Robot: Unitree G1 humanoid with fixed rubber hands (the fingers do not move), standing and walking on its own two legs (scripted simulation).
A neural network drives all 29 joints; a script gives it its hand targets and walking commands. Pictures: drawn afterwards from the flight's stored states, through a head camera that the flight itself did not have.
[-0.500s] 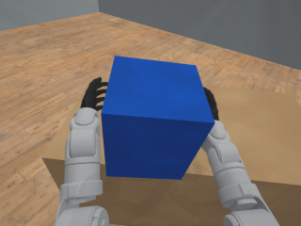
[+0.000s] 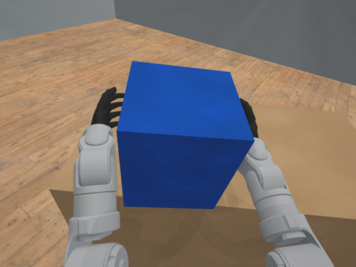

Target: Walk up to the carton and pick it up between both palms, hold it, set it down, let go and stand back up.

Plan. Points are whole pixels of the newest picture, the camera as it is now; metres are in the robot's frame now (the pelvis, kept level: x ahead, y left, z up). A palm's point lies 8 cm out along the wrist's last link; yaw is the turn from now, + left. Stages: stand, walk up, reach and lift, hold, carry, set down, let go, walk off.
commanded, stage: hold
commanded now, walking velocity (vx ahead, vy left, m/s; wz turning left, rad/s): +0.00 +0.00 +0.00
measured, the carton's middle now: (175, 140) +0.37 +0.00 +0.15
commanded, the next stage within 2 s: none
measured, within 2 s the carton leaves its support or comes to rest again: neither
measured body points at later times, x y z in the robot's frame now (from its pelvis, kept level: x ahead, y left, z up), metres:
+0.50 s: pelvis -0.01 -0.01 +0.00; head -0.06 +0.02 +0.45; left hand +0.37 +0.16 +0.21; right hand +0.37 -0.15 +0.19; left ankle +0.01 +0.11 -0.75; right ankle +0.01 -0.11 -0.75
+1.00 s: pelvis +0.00 -0.01 +0.00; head -0.05 +0.03 +0.45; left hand +0.37 +0.16 +0.21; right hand +0.37 -0.14 +0.19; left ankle +0.01 +0.11 -0.75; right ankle +0.01 -0.11 -0.75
